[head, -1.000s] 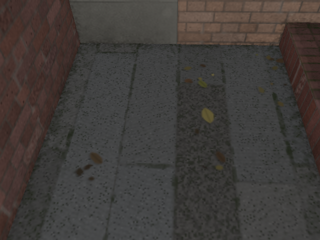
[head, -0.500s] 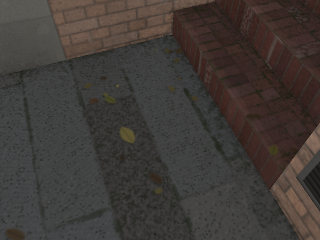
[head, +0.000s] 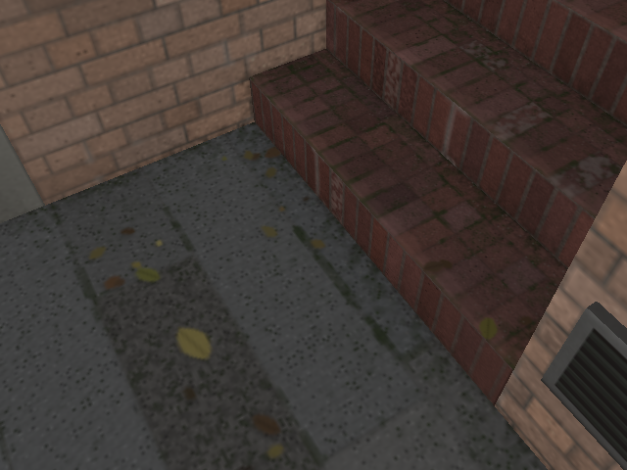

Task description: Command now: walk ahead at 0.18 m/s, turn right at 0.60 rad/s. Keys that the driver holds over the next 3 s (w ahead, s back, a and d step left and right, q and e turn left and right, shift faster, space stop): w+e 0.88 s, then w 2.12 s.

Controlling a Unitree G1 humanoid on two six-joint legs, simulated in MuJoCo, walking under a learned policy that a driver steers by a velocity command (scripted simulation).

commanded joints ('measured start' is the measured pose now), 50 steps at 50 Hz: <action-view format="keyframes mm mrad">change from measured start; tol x32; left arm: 1 9 153 43 -58 11 -11 -6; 50 4 156 17 -61 -2 -52 41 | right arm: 1 10 -100 -26 -57 9 -33 0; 50 41 -166 -25 -67 4 31 12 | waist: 1 -28 -142 -87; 21 -99 243 54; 27 28 -302 -365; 43 -55 -258 -24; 48 -20 400 -92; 50 0 187 -42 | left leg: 1 81 -47 22 -98 -59 21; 7 310 398 -485 -786 -356 191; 19 457 224 39 -696 205 168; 23 293 107 272 -306 925 199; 25 105 102 277 -5 703 141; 26 -77 48 268 205 -104 116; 27 -174 -64 85 435 -240 80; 50 212 247 -252 -587 263 203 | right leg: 1 41 -265 395 -206 -451 -120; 11 -374 -50 -11 673 -141 115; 19 -397 -130 -128 390 -45 139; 24 149 -31 -288 139 -11 49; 27 536 -656 723 -61 288 -259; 34 147 -361 171 -67 334 -113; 44 -88 -279 244 -15 -160 8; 50 -155 -18 18 762 -473 79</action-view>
